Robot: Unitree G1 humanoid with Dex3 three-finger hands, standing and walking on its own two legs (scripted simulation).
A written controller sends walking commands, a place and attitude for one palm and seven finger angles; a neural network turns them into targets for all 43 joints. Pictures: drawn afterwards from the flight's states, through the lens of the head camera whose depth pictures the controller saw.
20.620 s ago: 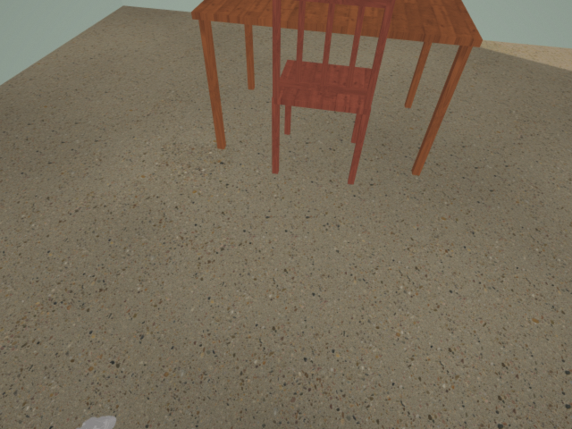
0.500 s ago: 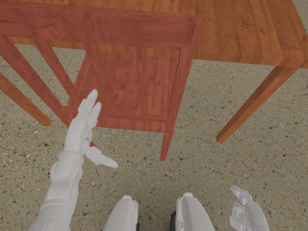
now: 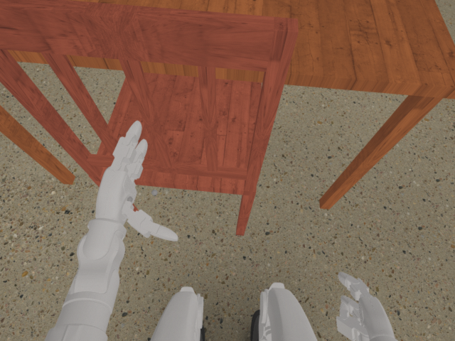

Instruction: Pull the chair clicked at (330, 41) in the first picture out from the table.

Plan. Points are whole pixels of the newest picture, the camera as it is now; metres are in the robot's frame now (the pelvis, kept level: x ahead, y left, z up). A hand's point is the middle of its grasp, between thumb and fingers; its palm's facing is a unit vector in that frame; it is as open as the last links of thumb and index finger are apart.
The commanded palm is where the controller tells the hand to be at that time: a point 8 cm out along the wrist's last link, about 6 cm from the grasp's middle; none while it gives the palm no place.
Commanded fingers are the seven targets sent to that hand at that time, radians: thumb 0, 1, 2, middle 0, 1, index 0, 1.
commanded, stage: aim the fingers beside a spindle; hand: left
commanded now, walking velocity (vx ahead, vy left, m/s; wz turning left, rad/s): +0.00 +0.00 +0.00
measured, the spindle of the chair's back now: (152, 123) +0.49 +0.16 +0.03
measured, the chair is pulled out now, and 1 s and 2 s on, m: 0.00 0.00 -0.01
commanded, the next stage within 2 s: push the fingers through the gap in 1.12 s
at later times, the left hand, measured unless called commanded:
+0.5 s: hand (144, 194) +0.35 +0.15 +0.02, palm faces -0.08 -0.99 -0.07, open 16.9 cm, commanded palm +0.33 +0.20 +0.02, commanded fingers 0.00 -0.50 0.30 -0.06 -0.08 -0.06 -0.08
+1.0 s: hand (146, 201) +0.34 +0.15 +0.02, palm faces -0.11 -0.99 -0.04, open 16.9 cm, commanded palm +0.32 +0.20 +0.02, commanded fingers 0.00 -0.50 0.30 -0.06 -0.08 -0.06 -0.08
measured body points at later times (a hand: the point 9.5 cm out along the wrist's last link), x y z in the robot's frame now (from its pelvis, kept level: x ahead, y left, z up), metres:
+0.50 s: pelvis +0.00 +0.00 +0.00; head +0.12 +0.00 +0.43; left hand +0.35 +0.21 +0.02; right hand +0.16 -0.25 -0.10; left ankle +0.02 +0.11 -0.62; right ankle +0.05 -0.12 -0.62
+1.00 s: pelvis +0.00 +0.00 +0.00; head +0.11 +0.00 +0.44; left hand +0.34 +0.20 +0.03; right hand +0.16 -0.25 -0.10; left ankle +0.02 +0.11 -0.62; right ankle +0.05 -0.12 -0.62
